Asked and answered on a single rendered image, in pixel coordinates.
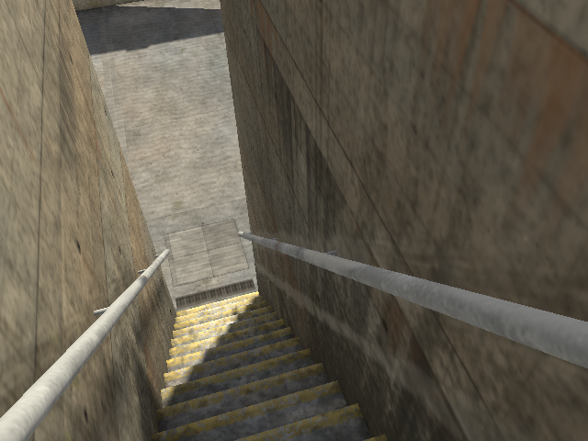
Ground stairs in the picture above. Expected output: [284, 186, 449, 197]
[152, 291, 388, 441]

